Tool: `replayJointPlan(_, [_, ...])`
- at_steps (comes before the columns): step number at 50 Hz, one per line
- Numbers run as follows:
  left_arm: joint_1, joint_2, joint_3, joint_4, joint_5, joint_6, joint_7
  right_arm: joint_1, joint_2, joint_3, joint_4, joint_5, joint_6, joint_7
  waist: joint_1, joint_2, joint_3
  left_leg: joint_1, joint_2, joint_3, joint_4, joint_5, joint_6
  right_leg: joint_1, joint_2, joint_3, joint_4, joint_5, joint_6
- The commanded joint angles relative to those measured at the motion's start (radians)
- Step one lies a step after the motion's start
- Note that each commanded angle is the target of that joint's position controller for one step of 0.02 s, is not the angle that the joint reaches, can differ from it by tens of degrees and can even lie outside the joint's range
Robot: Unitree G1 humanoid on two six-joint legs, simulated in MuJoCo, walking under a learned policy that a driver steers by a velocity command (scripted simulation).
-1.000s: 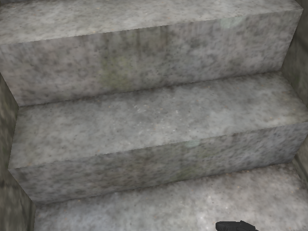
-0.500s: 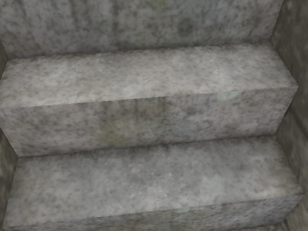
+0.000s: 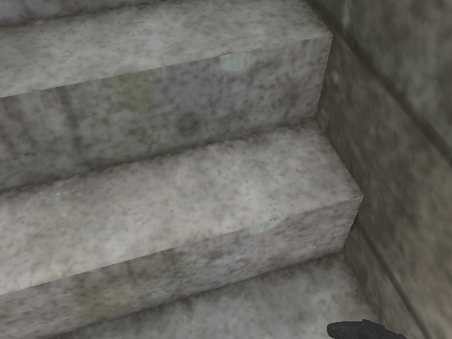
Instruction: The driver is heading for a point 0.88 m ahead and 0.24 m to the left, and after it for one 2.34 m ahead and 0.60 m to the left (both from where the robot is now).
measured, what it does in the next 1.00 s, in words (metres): climbs, turning left: right foot, then left foot 0.22 m higher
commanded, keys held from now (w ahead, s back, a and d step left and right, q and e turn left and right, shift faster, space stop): w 0.16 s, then w+q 0.82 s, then w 0.02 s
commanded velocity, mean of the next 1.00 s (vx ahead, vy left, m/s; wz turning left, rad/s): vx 0.50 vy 0.00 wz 0.36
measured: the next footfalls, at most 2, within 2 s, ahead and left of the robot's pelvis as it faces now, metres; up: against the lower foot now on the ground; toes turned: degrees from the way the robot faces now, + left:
right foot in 0.34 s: +0.19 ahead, -0.16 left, +0.00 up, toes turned +0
left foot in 0.60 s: +0.21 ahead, +0.06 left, +0.22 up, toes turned +16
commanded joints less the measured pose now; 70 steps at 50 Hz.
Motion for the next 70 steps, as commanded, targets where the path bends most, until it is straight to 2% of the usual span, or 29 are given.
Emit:
replayJointPlan(1, [-0.417,-0.076,-0.007,-0.314,0.041,-0.030,0.073,0.290,-0.173,-0.112,0.180,-0.014,-0.005,-0.093,-0.109,0.281,0.010,0.295,0.253,-0.994,-0.807,-0.453,0.273,-0.500,0.165,0.160,1.316,-0.307,0.070])
replayJointPlan(4, [-0.279,-0.232,-0.071,-0.421,0.036,-0.010,0.145,0.318,-0.044,-0.100,0.304,0.002,-0.090,-0.076,0.080,0.098,0.203,0.306,0.209,-0.700,-0.756,-0.151,0.083,-0.848,0.159,0.245,1.585,-0.440,0.107])
replayJointPlan(6, [-0.207,-0.159,-0.067,-0.418,0.015,-0.008,0.168,0.293,-0.029,-0.096,0.305,0.001,-0.133,-0.058,0.127,0.080,0.230,0.341,0.200,-0.594,-0.798,0.082,0.074,-0.883,0.162,0.206,1.571,-0.500,0.151])
replayJointPlan(7, [-0.251,0.018,-0.038,-0.373,0.000,0.019,0.052,0.167,0.063,-0.043,0.211,0.030,-0.151,0.026,0.129,0.010,0.012,0.404,0.157,-0.430,-0.749,0.238,0.084,-0.916,0.150,0.242,1.210,-0.433,0.099])
replayJointPlan(10, [-0.372,-0.004,-0.042,-0.444,-0.001,0.025,-0.009,0.137,-0.165,-0.097,0.141,0.028,-0.163,0.011,0.142,0.134,-0.053,0.039,0.124,-0.307,-0.911,0.431,0.073,-0.322,0.089,-0.005,0.771,-0.644,0.153])
replayJointPlan(16, [-0.405,-0.015,-0.054,-0.445,0.020,0.073,0.046,0.528,-0.205,-0.118,0.307,0.050,-0.149,0.046,0.094,0.187,-0.132,0.904,0.200,-0.413,-0.573,1.599,0.196,-0.167,0.154,-0.087,-0.368,-0.251,0.214])
replayJointPlan(20, [0.148,0.134,0.034,-0.115,0.058,0.079,0.007,0.572,0.043,-0.058,0.305,-0.038,-0.135,0.191,0.132,-0.082,-0.157,-0.514,0.052,-0.291,1.085,0.233,0.097,0.740,-0.363,0.297,-0.057,0.304,-0.163])
replayJointPlan(24, [-0.116,-0.149,-0.060,0.043,0.058,0.007,-0.023,0.114,0.073,-0.021,-0.029,0.055,-0.077,0.026,-0.015,0.133,0.022,-0.807,0.182,-0.256,1.171,-0.141,0.141,0.375,-0.302,0.078,-0.364,-0.042,0.023])
replayJointPlan(26, [0.056,-0.123,-0.073,0.105,0.050,-0.005,0.004,-0.037,-0.108,-0.044,-0.142,0.033,-0.029,0.017,0.044,0.118,-0.228,-0.768,0.121,-0.204,0.765,-0.210,0.109,0.601,-0.134,0.005,-0.179,0.266,0.091])
replayJointPlan(29, [-0.221,0.157,-0.036,-0.022,0.088,0.054,0.010,0.211,-0.036,0.018,-0.052,-0.059,0.014,0.045,-0.118,0.097,-0.357,-0.361,0.118,-0.186,0.170,-0.179,0.076,0.452,-0.187,0.043,-0.244,0.601,-0.011])
replayJointPlan(31, [-0.312,0.311,0.001,-0.075,0.118,0.102,-0.042,0.330,-0.085,0.020,0.041,-0.018,0.035,0.050,-0.180,0.142,-0.378,0.016,0.042,-0.126,-0.131,0.196,0.056,0.297,-0.248,0.027,-0.244,1.049,-0.115])
replayJointPlan(34, [-0.194,0.162,-0.045,-0.080,0.205,0.139,-0.046,0.470,-0.244,-0.029,0.171,0.037,0.031,0.049,-0.183,0.300,-0.433,0.506,0.154,-0.432,-0.385,0.827,0.227,-0.058,0.010,-0.104,0.264,0.522,0.051])
replayJointPlan(35, [-0.087,0.107,-0.034,-0.048,0.193,0.163,-0.037,0.374,-0.252,-0.030,0.160,0.014,-0.006,0.070,-0.089,0.400,-0.298,0.411,0.219,-0.630,-0.432,0.885,0.275,-0.281,0.136,-0.081,0.814,-0.375,0.114])
replayJointPlan(37, [-0.112,0.033,-0.031,-0.118,0.098,0.171,0.002,0.294,-0.176,0.000,0.134,-0.001,-0.055,0.102,0.001,0.252,-0.119,0.335,0.162,-0.487,-0.402,0.492,0.168,-0.569,0.145,0.194,1.424,-0.524,0.084])
replayJointPlan(40, [-0.151,0.062,-0.024,-0.160,0.116,0.046,0.065,0.147,-0.123,0.000,0.188,0.084,-0.191,0.059,0.051,0.141,0.018,0.367,0.175,-0.406,-0.367,0.513,0.073,-0.629,0.126,0.248,1.238,-0.672,0.161])
replayJointPlan(41, [-0.172,0.088,-0.010,-0.330,-0.043,-0.003,0.143,0.086,-0.210,-0.081,0.171,-0.050,-0.195,-0.032,0.208,0.308,0.129,0.254,0.190,-0.399,-0.459,0.284,0.029,-0.596,0.261,-0.056,1.386,-0.779,0.309])
replayJointPlan(43, [-0.094,0.096,-0.001,-0.352,-0.077,-0.020,0.209,0.003,-0.188,-0.096,0.162,-0.042,-0.224,-0.059,0.263,0.162,0.121,0.088,0.165,-0.305,-0.413,0.294,0.030,-0.429,0.239,-0.066,1.341,-0.803,0.339])
replayJointPlan(44, [0.123,0.202,0.036,-0.119,0.096,0.020,0.124,-0.249,-0.171,-0.037,-0.080,0.084,-0.175,0.013,0.205,-0.058,-0.104,-0.018,0.185,-0.339,-0.372,0.575,0.077,-0.245,0.151,0.221,1.100,-0.599,0.265])
replayJointPlan(45, [0.501,0.199,0.061,-0.034,0.161,0.040,0.113,-0.483,-0.222,-0.041,-0.184,0.133,-0.164,0.054,0.412,0.023,-0.081,-0.233,0.142,-0.286,-0.338,0.647,0.019,0.126,0.119,0.183,0.672,-0.581,0.288])
replayJointPlan(48, [0.342,0.091,0.025,-0.053,0.093,0.121,0.078,-0.052,0.064,0.043,-0.039,-0.020,-0.025,0.105,0.217,-0.294,-0.048,-0.436,-0.036,-0.217,0.477,0.419,0.073,0.324,0.031,0.425,0.207,0.297,0.080])
replayJointPlan(49, [0.040,-0.008,-0.003,-0.236,-0.066,0.003,0.170,-0.210,0.011,-0.042,-0.123,-0.081,-0.063,0.021,0.192,-0.085,0.113,-0.442,-0.056,-0.332,0.820,0.025,-0.057,0.201,-0.039,0.480,0.054,-0.355,0.185])
replayJointPlan(50, [0.195,0.023,-0.029,-0.094,0.040,0.079,0.110,0.129,-0.020,0.023,-0.037,-0.047,-0.034,0.073,0.091,-0.090,-0.198,-0.506,-0.041,-0.402,0.738,0.470,0.053,0.296,-0.032,0.529,0.197,0.031,0.072])
replayJointPlan(52, [-0.171,0.050,-0.015,-0.312,-0.075,-0.096,0.195,-0.182,-0.042,-0.046,-0.255,-0.092,-0.070,-0.010,-0.031,0.155,0.228,-0.317,0.030,-0.313,0.704,0.137,-0.122,-0.098,-0.081,0.570,-0.173,-0.580,0.226])
replayJointPlan(53, [-0.031,0.026,-0.034,-0.195,0.047,-0.027,0.152,0.092,-0.177,-0.042,-0.132,0.029,-0.047,0.002,-0.046,0.164,-0.228,-0.405,0.131,-0.282,0.533,0.459,-0.062,0.193,-0.072,0.462,0.001,-0.559,0.159])
replayJointPlan(54, [-0.007,0.015,-0.034,-0.236,0.078,-0.018,0.149,0.019,-0.201,-0.062,-0.177,0.040,-0.043,-0.017,-0.014,0.117,-0.092,-0.385,0.183,-0.265,0.539,0.416,-0.052,0.019,-0.064,0.456,0.004,-0.591,0.179])
replayJointPlan(58, [0.235,0.051,-0.048,-0.147,0.124,0.055,0.140,-0.332,-0.013,0.031,-0.315,-0.016,0.051,0.041,0.074,0.058,-0.159,0.027,0.134,-0.029,0.054,0.349,-0.001,-0.158,0.029,0.265,-0.176,0.046,0.124])
replayJointPlan(63, [0.085,0.061,-0.014,-0.206,0.046,0.040,0.014,0.330,-0.190,-0.076,-0.039,-0.067,-0.010,-0.018,-0.042,0.257,-0.085,0.532,0.111,-0.090,-0.566,0.289,-0.039,-0.349,0.221,0.127,1.120,-0.528,0.135])
replayJointPlan(65, [0.291,-0.073,-0.043,-0.258,0.142,0.027,-0.018,0.072,-0.216,-0.073,-0.139,-0.036,-0.047,0.006,0.166,0.276,-0.122,0.582,0.278,-0.478,-0.566,0.400,0.133,-0.670,0.244,0.315,1.346,-0.477,0.183])
replayJointPlan(70, [0.073,0.016,0.002,-0.304,0.059,0.084,-0.002,-0.134,-0.169,-0.058,-0.109,0.029,-0.168,0.021,0.228,0.136,0.052,0.116,0.383,-0.427,-0.820,-0.013,0.165,-0.680,0.126,0.232,1.480,-0.451,0.264])
Over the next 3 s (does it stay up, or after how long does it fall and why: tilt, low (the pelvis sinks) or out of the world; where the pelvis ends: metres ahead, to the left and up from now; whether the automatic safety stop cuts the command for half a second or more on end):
stays up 0.29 0.03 0.35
